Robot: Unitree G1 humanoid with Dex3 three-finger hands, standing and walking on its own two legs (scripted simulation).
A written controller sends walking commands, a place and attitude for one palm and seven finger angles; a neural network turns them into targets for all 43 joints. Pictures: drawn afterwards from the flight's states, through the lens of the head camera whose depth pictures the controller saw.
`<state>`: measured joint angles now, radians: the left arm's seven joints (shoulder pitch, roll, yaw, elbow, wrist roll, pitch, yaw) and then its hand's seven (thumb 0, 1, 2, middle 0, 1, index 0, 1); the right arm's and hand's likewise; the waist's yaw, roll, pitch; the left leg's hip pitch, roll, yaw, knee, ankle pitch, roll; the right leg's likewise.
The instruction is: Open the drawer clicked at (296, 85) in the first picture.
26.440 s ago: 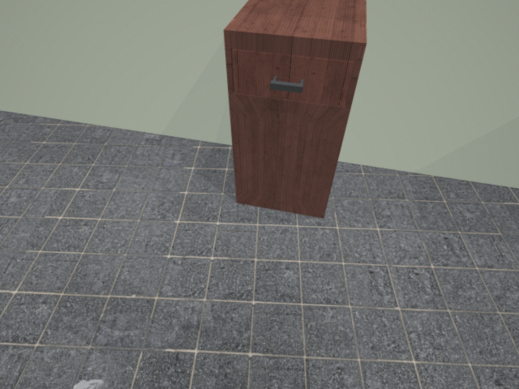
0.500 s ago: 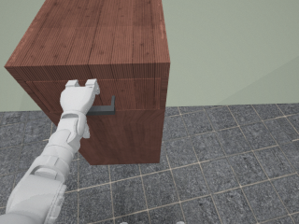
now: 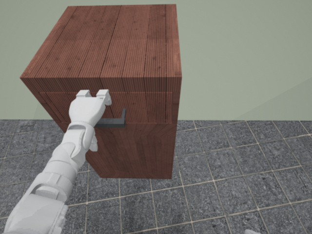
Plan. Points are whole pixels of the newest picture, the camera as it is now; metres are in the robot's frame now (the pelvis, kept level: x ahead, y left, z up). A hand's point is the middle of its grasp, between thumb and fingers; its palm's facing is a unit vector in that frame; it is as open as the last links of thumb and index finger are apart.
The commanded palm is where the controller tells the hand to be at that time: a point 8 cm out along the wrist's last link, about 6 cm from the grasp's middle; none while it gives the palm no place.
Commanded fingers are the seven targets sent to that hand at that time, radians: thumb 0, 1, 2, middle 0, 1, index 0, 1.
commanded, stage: re-aim the fingers above the handle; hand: left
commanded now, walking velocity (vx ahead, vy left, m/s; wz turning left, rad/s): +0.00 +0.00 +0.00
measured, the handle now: (109, 117) +0.47 +0.17 -0.03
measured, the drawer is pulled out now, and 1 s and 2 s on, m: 0.00 0.00 0.00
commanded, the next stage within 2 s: lower the fingers behind the handle in 1.90 s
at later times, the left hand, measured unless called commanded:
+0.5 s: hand (93, 119) +0.42 +0.20 +0.03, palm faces -0.01 -0.03 -1.00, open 13.8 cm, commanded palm +0.40 +0.21 +0.09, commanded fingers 0.00 -0.50 0.30 -0.30 -1.20 -0.30 -1.20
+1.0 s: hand (101, 119) +0.42 +0.18 +0.02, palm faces +0.00 -0.04 -1.00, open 13.8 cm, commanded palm +0.40 +0.18 +0.09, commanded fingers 0.00 -0.50 0.30 -0.30 -1.20 -0.30 -1.20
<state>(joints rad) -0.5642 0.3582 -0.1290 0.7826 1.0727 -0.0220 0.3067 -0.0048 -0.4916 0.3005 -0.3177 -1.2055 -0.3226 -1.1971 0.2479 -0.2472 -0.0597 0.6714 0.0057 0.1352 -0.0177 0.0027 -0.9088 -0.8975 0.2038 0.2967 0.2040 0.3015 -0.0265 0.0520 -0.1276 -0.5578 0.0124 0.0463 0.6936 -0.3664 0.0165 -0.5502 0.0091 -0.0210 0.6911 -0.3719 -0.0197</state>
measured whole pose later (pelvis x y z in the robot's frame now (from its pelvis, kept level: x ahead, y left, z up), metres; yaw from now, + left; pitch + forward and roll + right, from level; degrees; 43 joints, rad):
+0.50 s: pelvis -0.01 +0.00 +0.00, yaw -1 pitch +14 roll +0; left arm -0.60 0.39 -0.09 0.86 1.08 -0.05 0.34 0.00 -0.49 0.30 -0.32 -1.21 -0.32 -1.20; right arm 0.30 -0.26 -0.07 0.71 0.01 0.13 -0.02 0.00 -0.91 -0.90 0.20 0.30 0.20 0.30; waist -0.05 0.05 -0.13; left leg -0.60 0.02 0.06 0.71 -0.36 0.02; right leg -0.59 0.01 -0.01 0.70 -0.36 -0.02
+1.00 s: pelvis -0.01 +0.01 +0.00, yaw +0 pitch +14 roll -1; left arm -0.65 0.32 -0.17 0.87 1.07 0.00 0.35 -0.01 -0.49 0.30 -0.32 -1.21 -0.32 -1.20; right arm 0.30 -0.25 -0.07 0.71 0.00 0.11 0.00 0.00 -0.91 -0.90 0.20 0.30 0.20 0.30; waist -0.05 0.05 -0.13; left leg -0.61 0.01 0.05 0.72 -0.36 0.03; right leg -0.59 0.00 -0.01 0.71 -0.36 -0.01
